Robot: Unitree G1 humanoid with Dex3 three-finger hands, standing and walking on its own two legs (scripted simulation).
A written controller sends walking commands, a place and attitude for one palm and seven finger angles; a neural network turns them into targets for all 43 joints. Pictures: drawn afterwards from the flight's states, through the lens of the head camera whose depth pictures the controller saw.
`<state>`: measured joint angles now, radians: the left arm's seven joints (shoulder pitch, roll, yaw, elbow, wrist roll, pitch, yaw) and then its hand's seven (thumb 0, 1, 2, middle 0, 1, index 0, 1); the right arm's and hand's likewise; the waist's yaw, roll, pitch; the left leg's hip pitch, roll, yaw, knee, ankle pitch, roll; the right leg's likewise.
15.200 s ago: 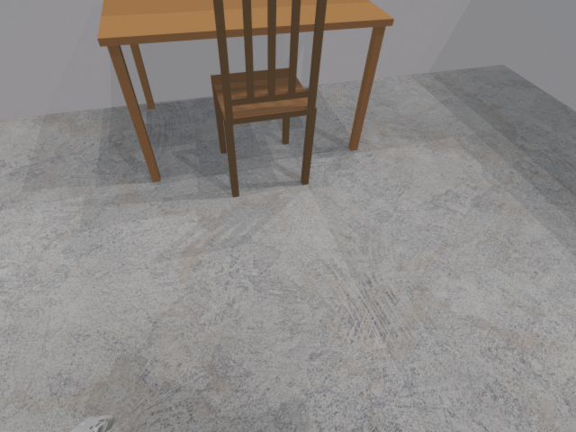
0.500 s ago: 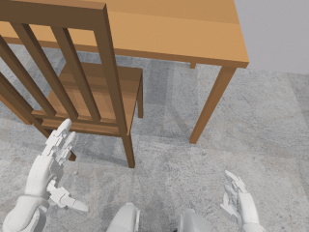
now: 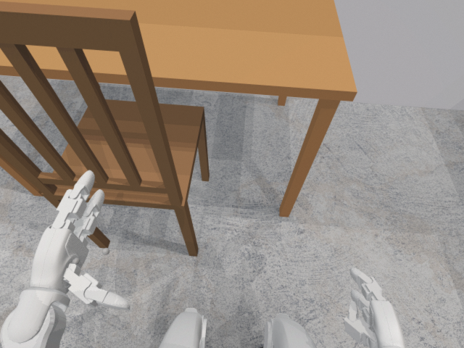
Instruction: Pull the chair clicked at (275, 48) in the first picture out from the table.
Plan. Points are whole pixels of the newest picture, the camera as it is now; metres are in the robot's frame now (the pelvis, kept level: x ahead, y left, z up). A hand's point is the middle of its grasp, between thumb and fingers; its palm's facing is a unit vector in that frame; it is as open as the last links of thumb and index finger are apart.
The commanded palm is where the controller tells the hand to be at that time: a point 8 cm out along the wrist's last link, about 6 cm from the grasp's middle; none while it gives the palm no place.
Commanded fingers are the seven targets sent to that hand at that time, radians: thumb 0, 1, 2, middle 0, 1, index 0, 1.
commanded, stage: raise the hand toward the chair's back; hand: left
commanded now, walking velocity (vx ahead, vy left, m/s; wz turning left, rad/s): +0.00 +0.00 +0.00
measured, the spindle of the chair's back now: (68, 129) +0.49 +0.36 +0.04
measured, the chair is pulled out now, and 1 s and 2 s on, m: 0.00 0.00 0.00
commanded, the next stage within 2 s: aim the fingers beside a spindle in 0.10 s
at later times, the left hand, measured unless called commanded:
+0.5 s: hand (117, 251) +0.25 +0.19 +0.04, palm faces -0.04 -1.00 -0.04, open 16.9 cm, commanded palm +0.23 +0.25 +0.05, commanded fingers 0.00 -0.50 0.30 -0.06 -0.08 -0.06 -0.08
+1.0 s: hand (127, 234) +0.29 +0.20 +0.03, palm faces -0.06 -1.00 -0.02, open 17.0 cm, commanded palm +0.27 +0.24 +0.03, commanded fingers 0.00 -0.50 0.30 -0.06 -0.08 -0.06 -0.08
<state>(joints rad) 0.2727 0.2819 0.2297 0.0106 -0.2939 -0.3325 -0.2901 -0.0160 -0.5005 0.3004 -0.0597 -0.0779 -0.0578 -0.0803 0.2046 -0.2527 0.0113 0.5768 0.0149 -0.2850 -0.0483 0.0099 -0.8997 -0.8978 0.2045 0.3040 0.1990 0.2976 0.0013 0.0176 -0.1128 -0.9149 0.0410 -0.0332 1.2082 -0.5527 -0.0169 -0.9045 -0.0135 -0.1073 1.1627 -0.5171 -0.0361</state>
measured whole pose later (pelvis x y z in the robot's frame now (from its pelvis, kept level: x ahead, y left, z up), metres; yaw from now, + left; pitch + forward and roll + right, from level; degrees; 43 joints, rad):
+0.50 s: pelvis -0.01 +0.00 -0.01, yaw +0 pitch +15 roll -2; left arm 0.20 0.27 0.19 0.06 -0.28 -0.33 -0.29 -0.02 -0.50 0.30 -0.06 -0.08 -0.06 -0.08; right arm 0.20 -0.25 0.03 0.57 0.01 -0.30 -0.06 0.01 -0.90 -0.90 0.21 0.30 0.20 0.30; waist 0.00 0.01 -0.11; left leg -0.96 0.04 -0.03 1.24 -0.55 -0.01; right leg -0.95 -0.01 -0.10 1.20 -0.51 -0.04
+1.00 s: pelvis -0.01 +0.02 -0.02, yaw -1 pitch +18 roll -3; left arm 0.07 0.25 0.16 0.14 -0.24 -0.33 -0.24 -0.02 -0.50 0.30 -0.06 -0.08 -0.06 -0.08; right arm 0.19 -0.24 0.03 0.58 0.00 -0.26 -0.03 0.01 -0.90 -0.90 0.21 0.30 0.20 0.30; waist -0.01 0.01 -0.14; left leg -1.04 0.03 -0.02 1.29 -0.57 0.01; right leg -1.02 -0.03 -0.09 1.23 -0.52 -0.01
